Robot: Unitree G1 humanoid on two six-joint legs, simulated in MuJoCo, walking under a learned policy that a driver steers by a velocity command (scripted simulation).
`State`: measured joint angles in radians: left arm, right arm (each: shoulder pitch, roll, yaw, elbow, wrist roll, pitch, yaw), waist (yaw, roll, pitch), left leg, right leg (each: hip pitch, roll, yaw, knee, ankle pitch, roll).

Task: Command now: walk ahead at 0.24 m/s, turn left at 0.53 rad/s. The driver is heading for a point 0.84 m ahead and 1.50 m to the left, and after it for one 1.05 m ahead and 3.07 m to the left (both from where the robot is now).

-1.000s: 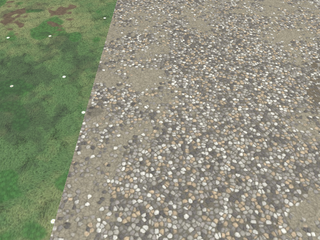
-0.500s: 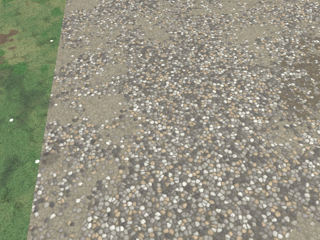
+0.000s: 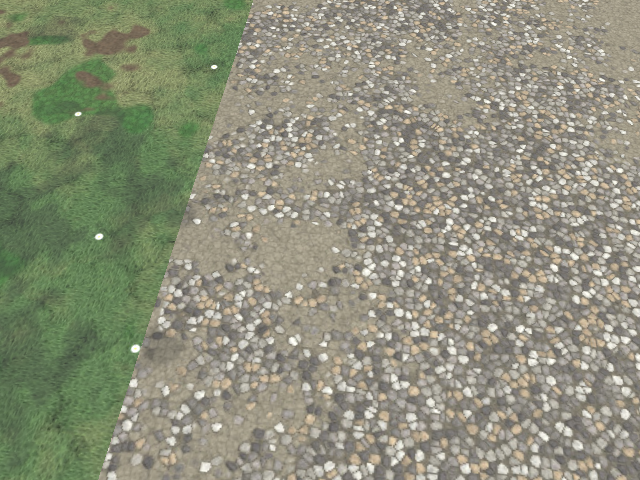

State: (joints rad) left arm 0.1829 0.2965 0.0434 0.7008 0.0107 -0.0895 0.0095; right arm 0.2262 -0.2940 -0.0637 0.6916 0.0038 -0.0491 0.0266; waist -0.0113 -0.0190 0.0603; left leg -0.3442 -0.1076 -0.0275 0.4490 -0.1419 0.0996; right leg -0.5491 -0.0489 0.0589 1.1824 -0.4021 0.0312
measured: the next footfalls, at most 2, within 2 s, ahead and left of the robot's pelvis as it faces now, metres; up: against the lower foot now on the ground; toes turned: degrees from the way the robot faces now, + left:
right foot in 0.30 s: +0.27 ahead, -0.12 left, +0.00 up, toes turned +17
left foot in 0.72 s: +0.12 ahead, +0.11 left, +0.00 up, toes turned +28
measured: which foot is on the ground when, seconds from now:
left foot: down 0.00-0.30, up 0.32-0.70, down 0.72-1.00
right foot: up 0.00-0.28, down 0.30-0.72, up 0.74-1.00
